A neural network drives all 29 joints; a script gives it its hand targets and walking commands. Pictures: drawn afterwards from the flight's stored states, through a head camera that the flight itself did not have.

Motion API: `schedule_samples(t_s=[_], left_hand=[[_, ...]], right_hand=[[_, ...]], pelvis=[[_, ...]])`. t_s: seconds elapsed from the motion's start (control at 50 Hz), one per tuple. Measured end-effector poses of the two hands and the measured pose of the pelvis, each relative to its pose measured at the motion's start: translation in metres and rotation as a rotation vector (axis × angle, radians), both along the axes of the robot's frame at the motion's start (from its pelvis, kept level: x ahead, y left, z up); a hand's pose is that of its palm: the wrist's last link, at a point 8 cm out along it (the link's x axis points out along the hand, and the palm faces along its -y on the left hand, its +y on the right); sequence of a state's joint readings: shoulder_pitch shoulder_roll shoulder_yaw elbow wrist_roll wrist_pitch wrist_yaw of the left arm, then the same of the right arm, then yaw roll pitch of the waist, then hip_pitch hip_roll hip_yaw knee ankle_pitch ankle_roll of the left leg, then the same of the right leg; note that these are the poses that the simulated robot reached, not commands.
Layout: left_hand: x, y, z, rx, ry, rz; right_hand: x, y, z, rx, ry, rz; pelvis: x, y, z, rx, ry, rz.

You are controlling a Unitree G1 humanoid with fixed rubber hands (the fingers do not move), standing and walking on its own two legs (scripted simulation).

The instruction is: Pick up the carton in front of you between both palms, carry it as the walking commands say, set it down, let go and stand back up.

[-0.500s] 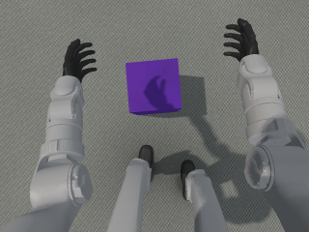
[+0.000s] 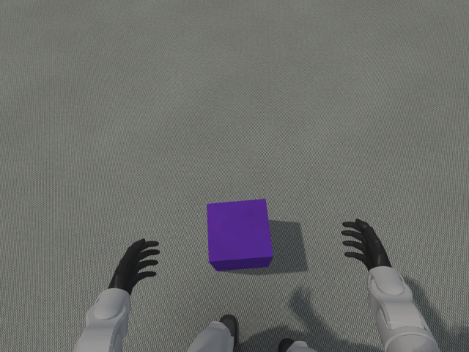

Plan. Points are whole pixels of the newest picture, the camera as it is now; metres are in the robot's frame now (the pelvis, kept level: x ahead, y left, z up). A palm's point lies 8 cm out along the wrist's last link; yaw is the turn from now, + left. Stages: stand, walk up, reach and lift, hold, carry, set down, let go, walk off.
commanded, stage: let go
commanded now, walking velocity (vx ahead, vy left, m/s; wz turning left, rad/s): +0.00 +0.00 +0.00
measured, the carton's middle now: (239, 237) +0.45 +0.07 -0.63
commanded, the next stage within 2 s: stand in 0.76 s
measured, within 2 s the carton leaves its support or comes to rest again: neither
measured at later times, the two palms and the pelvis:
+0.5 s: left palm (133, 309) +0.19 +0.20 -0.05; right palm (448, 337) +0.19 -0.26 -0.04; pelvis +0.03 -0.03 +0.02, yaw +1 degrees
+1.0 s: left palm (96, 317) +0.17 +0.27 -0.07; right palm out of the picture +0.17 -0.29 -0.05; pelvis +0.04 -0.01 +0.02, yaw +0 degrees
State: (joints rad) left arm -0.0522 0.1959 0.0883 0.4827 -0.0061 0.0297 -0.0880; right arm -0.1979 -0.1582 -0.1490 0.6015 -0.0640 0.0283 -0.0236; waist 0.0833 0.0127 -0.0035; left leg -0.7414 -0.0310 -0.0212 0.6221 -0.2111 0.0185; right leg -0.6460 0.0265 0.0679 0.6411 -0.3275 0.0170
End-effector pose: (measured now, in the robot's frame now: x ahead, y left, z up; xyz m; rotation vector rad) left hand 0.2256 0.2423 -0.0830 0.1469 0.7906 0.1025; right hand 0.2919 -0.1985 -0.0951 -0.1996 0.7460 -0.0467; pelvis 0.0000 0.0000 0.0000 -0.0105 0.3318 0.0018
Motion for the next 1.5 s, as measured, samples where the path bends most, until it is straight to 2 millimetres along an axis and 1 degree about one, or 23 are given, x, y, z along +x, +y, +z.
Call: schedule_samples(t_s=[0.12, 0.2, 0.28, 0.36, 0.42, 0.48, 0.56, 0.78, 0.82, 0.92, 0.98, 1.04, 1.14, 1.3, 1.4, 1.5], left_hand=[[-0.038, -0.013, 0.023, 0.001, 0.009, 0.004], [-0.052, -0.021, 0.031, 0.002, 0.014, 0.001], [-0.054, -0.029, 0.035, 0.0, 0.011, -0.012], [-0.048, -0.035, 0.036, 0.0, 0.004, -0.027], [-0.042, -0.039, 0.037, 0.001, 0.001, -0.035], [-0.039, -0.04, 0.037, 0.004, 0.002, -0.04], [-0.038, -0.039, 0.037, 0.008, 0.011, -0.04], [-0.042, -0.013, 0.039, 0.077, 0.031, 0.015], [-0.043, -0.004, 0.035, 0.105, 0.023, 0.017], [-0.05, 0.019, 0.021, 0.141, 0.051, 0.012], [-0.054, 0.027, 0.013, 0.148, 0.085, 0.006], [-0.055, 0.033, 0.008, 0.153, 0.114, 0.001], [-0.052, 0.037, 0.004, 0.162, 0.138, -0.008], [-0.048, 0.041, 0.004, 0.176, 0.151, -0.015], [-0.051, 0.044, 0.005, 0.185, 0.163, -0.014], [-0.059, 0.047, 0.005, 0.191, 0.181, -0.01]], right_hand=[[-0.041, -0.02, 0.02, 0.006, 0.006, -0.001], [-0.063, -0.033, 0.032, 0.007, 0.012, -0.002], [-0.081, -0.047, 0.041, 0.002, 0.022, -0.009], [-0.096, -0.059, 0.049, -0.001, 0.033, -0.021], [-0.103, -0.064, 0.052, 0.001, 0.04, -0.029], [-0.106, -0.065, 0.053, 0.006, 0.044, -0.031], [-0.104, -0.062, 0.053, 0.012, 0.045, -0.028], [-0.101, -0.049, 0.046, -0.018, 0.038, -0.027], [-0.105, -0.055, 0.042, -0.07, 0.064, -0.022], [-0.115, -0.081, 0.041, -0.168, 0.117, -0.057], [-0.119, -0.093, 0.043, -0.204, 0.138, -0.078], [-0.119, -0.099, 0.045, -0.225, 0.15, -0.094], [-0.119, -0.099, 0.044, -0.232, 0.165, -0.11], [-0.123, -0.094, 0.038, -0.215, 0.188, -0.119], [-0.128, -0.094, 0.035, -0.209, 0.205, -0.126], [-0.136, -0.097, 0.033, -0.21, 0.223, -0.132]], pelvis=[[0.01, -0.008, 0.012, 0.012, -0.131, 0.005], [0.015, -0.015, 0.018, 0.021, -0.213, 0.009], [0.02, -0.023, 0.021, 0.029, -0.283, 0.013], [0.023, -0.028, 0.022, 0.034, -0.338, 0.014], [0.025, -0.031, 0.022, 0.034, -0.367, 0.011], [0.026, -0.031, 0.022, 0.034, -0.386, 0.008], [0.027, -0.03, 0.022, 0.034, -0.401, 0.006], [0.028, -0.019, 0.018, 0.028, -0.388, 0.015], [0.028, -0.017, 0.017, 0.022, -0.367, 0.013], [0.032, -0.012, 0.016, 0.013, -0.336, 0.004], [0.035, -0.009, 0.016, 0.01, -0.328, 0.001], [0.038, -0.007, 0.016, 0.008, -0.324, -0.003], [0.043, -0.003, 0.017, 0.007, -0.324, -0.008], [0.045, 0.0, 0.019, 0.008, -0.331, -0.014], [0.044, 0.001, 0.02, 0.008, -0.338, -0.016], [0.041, 0.0, 0.021, 0.008, -0.345, -0.017]])
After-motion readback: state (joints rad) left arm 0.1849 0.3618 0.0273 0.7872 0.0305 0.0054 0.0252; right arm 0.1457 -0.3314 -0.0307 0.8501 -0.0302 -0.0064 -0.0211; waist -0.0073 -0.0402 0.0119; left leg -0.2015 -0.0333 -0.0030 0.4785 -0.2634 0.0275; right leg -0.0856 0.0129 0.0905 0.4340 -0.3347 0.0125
